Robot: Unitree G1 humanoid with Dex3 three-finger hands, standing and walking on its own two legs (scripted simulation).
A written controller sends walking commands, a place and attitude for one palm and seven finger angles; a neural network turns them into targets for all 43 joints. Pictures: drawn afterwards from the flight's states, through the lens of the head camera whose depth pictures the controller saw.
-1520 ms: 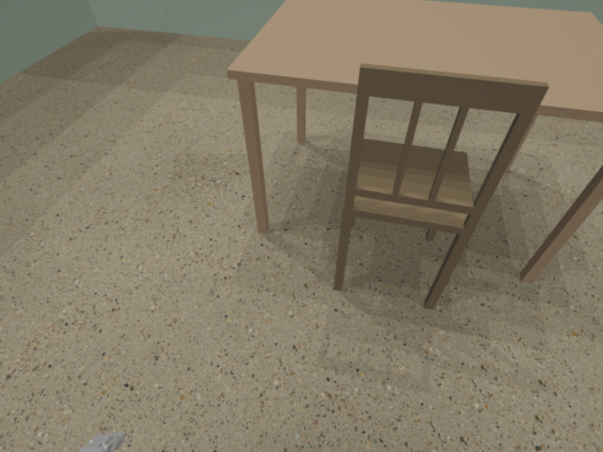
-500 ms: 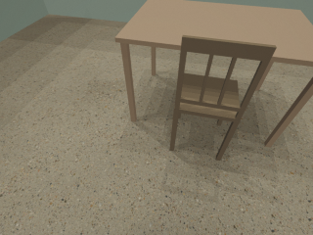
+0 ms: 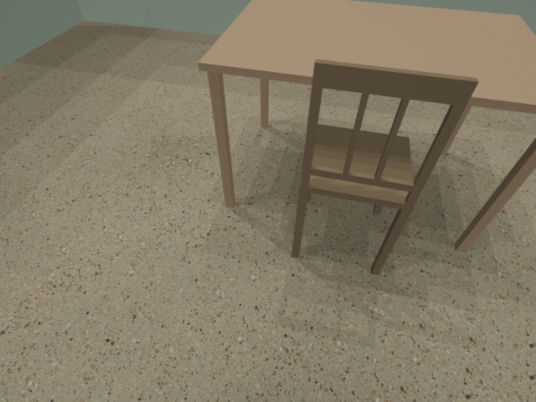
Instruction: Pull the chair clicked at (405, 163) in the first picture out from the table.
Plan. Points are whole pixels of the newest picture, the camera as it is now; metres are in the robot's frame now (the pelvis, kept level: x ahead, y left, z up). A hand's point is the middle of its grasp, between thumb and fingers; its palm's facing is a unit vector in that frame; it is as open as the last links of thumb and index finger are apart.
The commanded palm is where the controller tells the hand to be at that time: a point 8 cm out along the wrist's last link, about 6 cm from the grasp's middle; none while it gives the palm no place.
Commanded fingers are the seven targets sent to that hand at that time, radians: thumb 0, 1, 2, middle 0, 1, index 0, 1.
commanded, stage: turn to face it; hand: left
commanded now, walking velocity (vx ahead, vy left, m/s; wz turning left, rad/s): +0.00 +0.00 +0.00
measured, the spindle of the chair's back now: (354, 136) +0.83 -0.20 -0.09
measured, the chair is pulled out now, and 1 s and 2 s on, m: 0.00 0.00 0.00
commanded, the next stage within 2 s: take the last steps up to it in 0.42 s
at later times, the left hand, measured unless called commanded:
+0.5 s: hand out of the picture +0.06 +0.21 -0.17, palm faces -0.10 -0.96 -0.27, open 7.4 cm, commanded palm none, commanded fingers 0.00 0.90 0.90 -0.20 -0.30 -0.20 -0.30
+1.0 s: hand out of the picture +0.07 +0.12 -0.18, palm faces -0.14 -0.97 -0.21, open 7.4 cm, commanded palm none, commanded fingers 0.00 0.90 0.90 -0.20 -0.30 -0.20 -0.30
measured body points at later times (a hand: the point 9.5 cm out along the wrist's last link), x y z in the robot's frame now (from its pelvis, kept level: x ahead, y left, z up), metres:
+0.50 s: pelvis -0.01 +0.00 -0.01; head +0.01 +0.00 +0.44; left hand +0.07 +0.26 -0.15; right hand +0.03 -0.27 -0.16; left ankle +0.00 +0.13 -0.75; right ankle +0.00 -0.12 -0.75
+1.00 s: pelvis +0.06 -0.07 -0.01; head +0.06 -0.07 +0.44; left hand +0.08 +0.17 -0.16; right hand +0.03 -0.33 -0.16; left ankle +0.06 +0.06 -0.67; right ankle +0.01 -0.14 -0.75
